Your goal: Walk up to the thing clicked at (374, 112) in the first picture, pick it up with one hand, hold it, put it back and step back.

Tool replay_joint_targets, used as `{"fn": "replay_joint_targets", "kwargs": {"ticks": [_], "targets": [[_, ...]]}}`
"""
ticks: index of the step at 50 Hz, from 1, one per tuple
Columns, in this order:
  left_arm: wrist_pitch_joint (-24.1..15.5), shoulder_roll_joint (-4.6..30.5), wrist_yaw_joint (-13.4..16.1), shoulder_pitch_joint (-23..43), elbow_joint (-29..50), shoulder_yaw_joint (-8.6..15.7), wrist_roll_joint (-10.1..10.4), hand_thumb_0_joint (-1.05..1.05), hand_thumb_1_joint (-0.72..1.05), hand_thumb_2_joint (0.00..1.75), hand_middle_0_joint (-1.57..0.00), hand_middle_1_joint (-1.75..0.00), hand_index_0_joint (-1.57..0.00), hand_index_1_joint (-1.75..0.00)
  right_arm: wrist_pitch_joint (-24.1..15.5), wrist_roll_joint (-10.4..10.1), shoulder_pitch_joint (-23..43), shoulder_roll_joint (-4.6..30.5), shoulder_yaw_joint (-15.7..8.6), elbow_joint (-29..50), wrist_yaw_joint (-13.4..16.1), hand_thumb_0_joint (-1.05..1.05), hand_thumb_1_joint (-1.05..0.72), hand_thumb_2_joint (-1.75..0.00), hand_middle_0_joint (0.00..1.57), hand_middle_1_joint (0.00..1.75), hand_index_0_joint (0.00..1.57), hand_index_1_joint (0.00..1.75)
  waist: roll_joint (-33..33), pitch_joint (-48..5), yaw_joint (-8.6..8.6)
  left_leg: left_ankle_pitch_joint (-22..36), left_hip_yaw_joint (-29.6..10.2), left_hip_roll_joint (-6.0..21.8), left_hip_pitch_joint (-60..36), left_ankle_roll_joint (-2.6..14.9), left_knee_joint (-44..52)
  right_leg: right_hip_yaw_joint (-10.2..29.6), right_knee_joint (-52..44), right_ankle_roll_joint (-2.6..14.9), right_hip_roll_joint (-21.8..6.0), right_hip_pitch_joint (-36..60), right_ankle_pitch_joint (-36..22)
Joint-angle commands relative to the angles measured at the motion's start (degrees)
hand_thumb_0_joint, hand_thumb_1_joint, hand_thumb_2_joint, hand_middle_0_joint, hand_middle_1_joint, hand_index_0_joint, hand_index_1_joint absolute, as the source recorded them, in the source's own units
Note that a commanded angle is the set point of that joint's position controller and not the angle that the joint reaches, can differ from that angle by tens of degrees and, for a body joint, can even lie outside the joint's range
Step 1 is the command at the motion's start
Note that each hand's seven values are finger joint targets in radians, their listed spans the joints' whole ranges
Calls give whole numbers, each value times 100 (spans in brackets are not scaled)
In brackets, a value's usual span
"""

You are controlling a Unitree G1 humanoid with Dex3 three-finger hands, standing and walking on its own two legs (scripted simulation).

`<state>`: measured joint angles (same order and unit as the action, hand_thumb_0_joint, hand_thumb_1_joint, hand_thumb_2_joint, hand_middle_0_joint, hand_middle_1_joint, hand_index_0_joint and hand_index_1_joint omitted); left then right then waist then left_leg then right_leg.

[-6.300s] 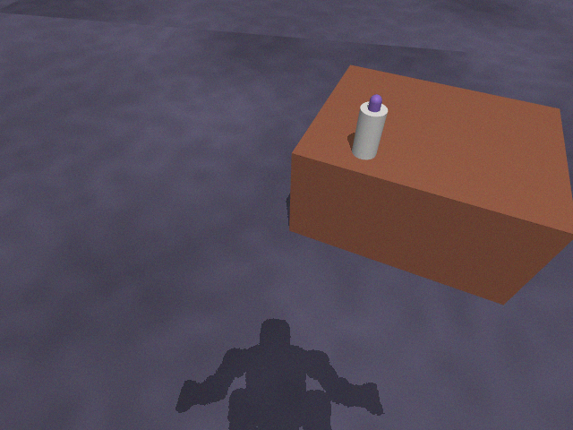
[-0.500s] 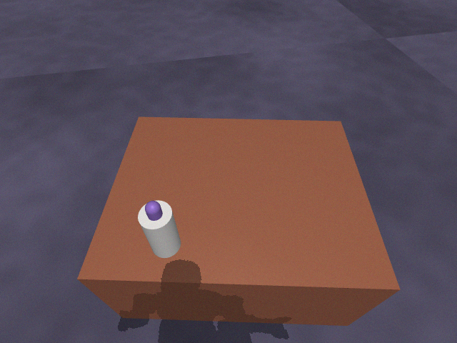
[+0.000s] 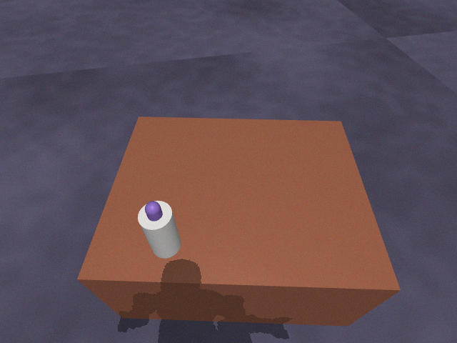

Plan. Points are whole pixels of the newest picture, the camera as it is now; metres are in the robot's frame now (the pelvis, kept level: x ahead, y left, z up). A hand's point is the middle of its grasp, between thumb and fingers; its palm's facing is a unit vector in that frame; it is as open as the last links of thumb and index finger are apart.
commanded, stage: stand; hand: left
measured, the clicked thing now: (159, 226) +0.44 +0.21 -0.22
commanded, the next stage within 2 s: go down in 0.08 s
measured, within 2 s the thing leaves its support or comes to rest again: neither
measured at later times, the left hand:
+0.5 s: hand (105, 338) +0.15 +0.25 -0.14, palm faces +0.03 -0.94 -0.33, open 12.7 cm
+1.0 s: hand (96, 333) +0.16 +0.27 -0.14, palm faces +0.05 -0.95 -0.32, open 17.4 cm
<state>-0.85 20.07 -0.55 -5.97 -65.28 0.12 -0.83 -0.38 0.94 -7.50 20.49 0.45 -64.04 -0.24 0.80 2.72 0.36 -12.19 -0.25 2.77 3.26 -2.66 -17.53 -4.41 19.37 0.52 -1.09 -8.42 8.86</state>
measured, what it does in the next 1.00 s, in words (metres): stands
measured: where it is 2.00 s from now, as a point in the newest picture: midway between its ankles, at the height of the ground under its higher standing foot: outside the picture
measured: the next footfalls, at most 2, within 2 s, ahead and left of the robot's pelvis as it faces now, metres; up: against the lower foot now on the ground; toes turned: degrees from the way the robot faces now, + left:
none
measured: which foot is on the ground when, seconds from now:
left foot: down 0.00-1.00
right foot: down 0.00-1.00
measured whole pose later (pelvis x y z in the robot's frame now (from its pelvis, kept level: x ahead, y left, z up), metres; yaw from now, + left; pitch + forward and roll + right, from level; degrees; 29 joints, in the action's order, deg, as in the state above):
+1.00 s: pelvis +0.00 +0.03 -0.03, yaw -1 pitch +7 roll -1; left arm 21.3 17.3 -0.4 -10.7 -27.1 5.7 0.1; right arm -7.8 -1.1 -11.4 14.9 -6.7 -38.5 3.0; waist 1.6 -2.8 -0.4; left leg -22.7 0.5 1.3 23.9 0.0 -39.9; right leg -2.7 36.8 -1.9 -3.0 -27.2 16.0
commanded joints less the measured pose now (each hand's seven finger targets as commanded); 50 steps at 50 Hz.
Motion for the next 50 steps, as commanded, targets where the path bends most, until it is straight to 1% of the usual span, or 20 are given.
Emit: {"fn": "replay_joint_targets", "kwargs": {"ticks": [1,9,10,11,12,13,16,18,19,21,22,24,27,31,32,33,35,36,38,50], "targets": [[-100,1248,82,218,365,246,28,0,90,90,-20,-30,-20,-30,-91,-20,226,1217,-250,313,72,0,-90,-90,20,30,20,30,-29,-396,-4,677,-364,539,292,286,295,652,-303,63,-722,354,-648],[-96,1249,83,220,370,247,31,0,82,82,-15,-22,-18,-22,-92,-19,229,1190,-243,326,71,0,-82,-82,12,22,12,22,-82,-391,-7,671,-363,542,346,296,320,644,-277,67,-721,387,-696],[-519,36,117,2231,2381,16,505,0,74,74,-7,-14,-10,-14,-769,-592,2239,97,-61,2337,177,0,-74,-74,4,14,5,14,73,-330,-299,314,295,-353,1117,278,-376,218,154,-37,-67,-419,-221],[-518,646,226,2214,2761,188,516,0,66,66,-3,-6,-2,-6,-936,-569,2054,412,-79,2574,227,0,-66,-66,4,6,5,6,123,-450,-182,50,282,-354,974,291,-324,239,69,-40,-119,-162,102],[-293,936,280,1358,1939,205,486,0,58,58,-3,0,-3,-1,-847,-587,1424,819,-312,1872,334,0,-58,-58,4,5,5,5,93,-335,-145,-89,290,-330,1075,251,-349,220,130,-38,-79,-296,295],[28,1483,321,671,1033,667,411,0,50,50,-4,0,-3,-1,-693,-566,1015,1204,-652,1311,417,0,-50,-50,4,5,5,5,-148,-275,-106,-1,271,-321,1417,250,-627,169,319,-37,-9,-485,220],[189,1148,284,1402,1725,606,262,0,27,26,-5,0,-4,-1,-828,-403,1258,964,-836,1698,415,0,-26,-26,5,5,5,5,-104,-1567,-34,255,203,-321,1628,298,-1076,222,888,-56,-45,-231,-256],[622,1257,193,-247,1163,1064,73,0,20,19,-6,0,-5,-1,-718,-306,-474,867,-1156,1699,335,0,-10,-20,5,5,5,5,-223,-1758,-154,583,265,-394,1690,332,-1218,202,998,-67,-12,-205,-683],[780,1009,134,-248,1419,893,91,0,15,16,-6,-1,-7,-1,-681,-325,-505,791,-1115,1765,307,0,-2,-18,5,5,5,5,-250,-1721,-142,733,286,-429,1616,334,-1156,191,951,-73,-10,-171,-883],[1043,1179,72,280,2287,928,53,0,5,12,-6,-1,-7,0,-661,-343,2,893,-1153,2457,291,0,11,-15,5,5,5,5,-134,-1900,-115,1107,267,-446,1351,307,-1057,164,893,-55,5,-144,-1177],[1266,1064,27,-88,2043,929,43,0,-3,10,-7,-1,-8,-1,-551,-362,-425,680,-1080,2151,240,0,15,-14,5,5,5,5,-43,-1727,-118,1130,282,-454,1403,310,-1073,144,879,-43,10,-266,-1147],[1446,865,-36,542,2640,780,57,0,-13,10,-7,-2,-8,-2,-543,-385,226,460,-865,2784,171,0,23,-12,5,5,5,5,-276,-1406,-68,733,251,-425,1687,328,-1122,117,886,-48,19,-640,-639],[1538,924,-22,736,2868,864,24,0,-34,7,-9,-3,-8,-3,-612,-337,429,493,-943,2920,169,0,34,-9,5,5,5,5,-338,-1212,-78,-68,221,-402,2013,362,-1293,129,989,-45,12,-1023,207],[1588,980,45,610,3719,932,2,0,-55,4,-9,-4,-9,-5,-717,-276,309,692,-1086,3212,242,0,44,-6,5,5,5,5,-6,-1508,-66,10,150,-331,1930,312,-1282,145,1078,-19,36,-926,161],[1622,968,91,421,3571,990,-7,0,-57,3,-9,-5,-9,-5,-765,-256,337,767,-1163,3208,282,0,46,-6,5,5,5,5,-73,-1458,-63,52,134,-316,1965,311,-1301,131,1115,-31,35,-894,123],[1593,791,83,634,3912,839,19,0,-58,3,-9,-5,-9,-5,-805,-263,384,534,-971,3212,279,0,47,-6,5,5,5,5,18,-1453,-59,39,90,-286,1978,283,-1309,126,1174,-11,57,-980,167],[1644,981,154,343,4008,1054,30,0,-61,3,-10,-5,-9,-6,-852,-245,316,623,-1093,3183,358,0,48,-5,5,5,5,5,232,-1504,-21,54,67,-273,1981,259,-1343,112,1241,1,52,-956,145],[1657,713,132,269,4004,874,40,0,-61,3,-10,-5,-9,-6,-893,-226,312,538,-1021,3233,360,0,50,-5,5,5,5,5,157,-1534,-69,64,37,-248,1959,249,-1359,94,1289,5,64,-945,147],[1726,867,169,145,4194,1018,58,0,-61,3,-10,-4,-9,-5,-950,-209,239,623,-1108,3231,387,0,48,-5,5,5,5,5,163,-1659,-58,296,27,-252,1915,233,-1427,86,1323,-3,67,-870,-49],[2147,738,27,-229,4749,972,61,0,-61,2,-10,-6,-10,-6,-997,-237,-242,455,-1119,3414,360,0,51,-5,5,5,5,5,126,-1419,-142,772,-51,-200,1961,144,-1556,12,1506,27,92,-1111,-262]]}}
